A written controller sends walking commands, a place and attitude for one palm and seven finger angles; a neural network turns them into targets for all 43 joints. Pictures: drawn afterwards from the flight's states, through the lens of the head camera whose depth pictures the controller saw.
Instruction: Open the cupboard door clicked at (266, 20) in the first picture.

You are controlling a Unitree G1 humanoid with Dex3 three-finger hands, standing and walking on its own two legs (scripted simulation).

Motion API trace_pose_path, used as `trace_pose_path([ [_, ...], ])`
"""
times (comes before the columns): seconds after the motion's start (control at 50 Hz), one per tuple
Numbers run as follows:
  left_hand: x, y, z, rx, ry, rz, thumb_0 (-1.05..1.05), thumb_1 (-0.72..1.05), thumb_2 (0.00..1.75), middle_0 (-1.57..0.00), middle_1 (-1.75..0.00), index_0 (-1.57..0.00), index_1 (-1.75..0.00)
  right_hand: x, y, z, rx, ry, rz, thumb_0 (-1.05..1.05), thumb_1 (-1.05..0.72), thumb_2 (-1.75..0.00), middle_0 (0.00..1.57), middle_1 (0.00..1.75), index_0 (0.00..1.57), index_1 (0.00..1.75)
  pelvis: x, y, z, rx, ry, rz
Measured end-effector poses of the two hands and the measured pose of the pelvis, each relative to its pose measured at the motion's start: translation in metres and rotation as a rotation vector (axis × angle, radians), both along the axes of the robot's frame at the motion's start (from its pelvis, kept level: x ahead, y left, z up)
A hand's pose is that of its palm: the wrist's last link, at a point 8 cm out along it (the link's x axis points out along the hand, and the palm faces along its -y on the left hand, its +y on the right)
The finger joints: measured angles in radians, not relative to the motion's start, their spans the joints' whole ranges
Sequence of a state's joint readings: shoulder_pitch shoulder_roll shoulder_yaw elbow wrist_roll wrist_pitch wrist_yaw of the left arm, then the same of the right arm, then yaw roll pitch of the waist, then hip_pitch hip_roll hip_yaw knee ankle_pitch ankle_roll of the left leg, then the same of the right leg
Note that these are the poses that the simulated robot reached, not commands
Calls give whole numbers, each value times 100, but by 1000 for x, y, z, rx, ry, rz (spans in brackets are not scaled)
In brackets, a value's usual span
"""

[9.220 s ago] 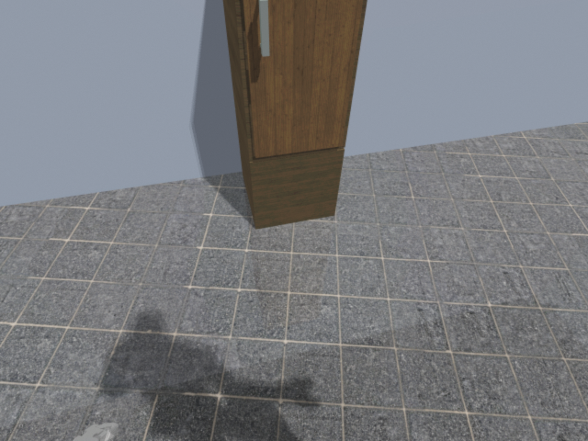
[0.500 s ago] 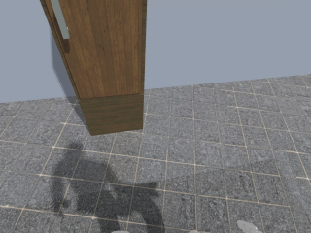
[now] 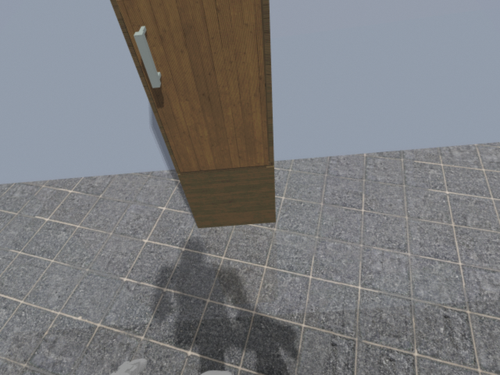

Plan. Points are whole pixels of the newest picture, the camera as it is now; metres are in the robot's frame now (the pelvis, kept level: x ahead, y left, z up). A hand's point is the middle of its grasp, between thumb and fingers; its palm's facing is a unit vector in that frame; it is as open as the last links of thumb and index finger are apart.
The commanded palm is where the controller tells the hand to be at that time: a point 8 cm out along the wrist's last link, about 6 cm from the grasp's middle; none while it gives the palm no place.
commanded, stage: take the last steps up to it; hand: left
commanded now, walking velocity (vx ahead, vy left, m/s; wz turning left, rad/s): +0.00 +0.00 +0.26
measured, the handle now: (149, 57) +0.83 +0.28 +0.12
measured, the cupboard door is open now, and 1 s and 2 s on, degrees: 0 0 0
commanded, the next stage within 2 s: come to a stop and stand still in 1.08 s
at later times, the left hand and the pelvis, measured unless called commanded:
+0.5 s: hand out of the picture -0.10 +0.22 -0.18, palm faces +0.21 -0.96 -0.17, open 7.4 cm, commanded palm none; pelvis +0.02 +0.05 +0.00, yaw +5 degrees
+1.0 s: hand (164, 293) +0.32 +0.22 -0.17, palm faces +0.04 -0.98 -0.21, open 7.4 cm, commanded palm none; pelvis +0.20 +0.03 -0.02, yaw +4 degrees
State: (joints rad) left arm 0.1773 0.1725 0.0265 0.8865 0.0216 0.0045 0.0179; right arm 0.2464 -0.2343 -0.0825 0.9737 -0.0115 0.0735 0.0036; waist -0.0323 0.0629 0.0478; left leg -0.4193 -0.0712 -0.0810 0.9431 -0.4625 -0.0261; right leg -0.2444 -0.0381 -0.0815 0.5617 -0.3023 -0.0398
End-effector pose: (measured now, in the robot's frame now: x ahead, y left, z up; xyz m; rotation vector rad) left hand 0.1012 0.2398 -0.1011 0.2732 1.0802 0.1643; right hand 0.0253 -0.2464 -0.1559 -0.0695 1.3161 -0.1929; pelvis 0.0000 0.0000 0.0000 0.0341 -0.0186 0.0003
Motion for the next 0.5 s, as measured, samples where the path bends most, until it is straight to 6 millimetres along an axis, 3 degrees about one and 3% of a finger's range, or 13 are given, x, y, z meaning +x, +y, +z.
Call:
trace_pose_path([
  [0.16,-61,-10,-3,-25,87,113,0,90,90,-21,-30,-20,-30,4,-12,7,-4,36,74,1,-91,-89,20,30,19,30,-5,-8,8,13,-6,64],
  [0.26,-110,-6,-12,-61,159,203,0,91,90,-21,-30,-20,-30,24,-3,15,-19,36,152,1,-91,-89,20,30,19,30,-3,-1,10,2,2,98],
  [0.42,-197,13,-34,-144,380,331,0,91,90,-21,-30,-20,-30,92,49,32,-53,-104,259,1,-91,-90,20,30,19,30,9,33,5,-36,14,111],
  [0.46,-208,20,-44,-167,440,342,0,91,90,-20,-30,-20,-30,103,65,32,-64,-151,258,1,-91,-90,20,30,19,30,15,45,-2,-48,9,108],
  [0.5,-206,27,-45,-179,481,326,1,91,90,-20,-30,-20,-30,104,78,35,-61,-169,241,1,-91,-89,20,30,19,30,22,53,0,-46,-2,94],
])
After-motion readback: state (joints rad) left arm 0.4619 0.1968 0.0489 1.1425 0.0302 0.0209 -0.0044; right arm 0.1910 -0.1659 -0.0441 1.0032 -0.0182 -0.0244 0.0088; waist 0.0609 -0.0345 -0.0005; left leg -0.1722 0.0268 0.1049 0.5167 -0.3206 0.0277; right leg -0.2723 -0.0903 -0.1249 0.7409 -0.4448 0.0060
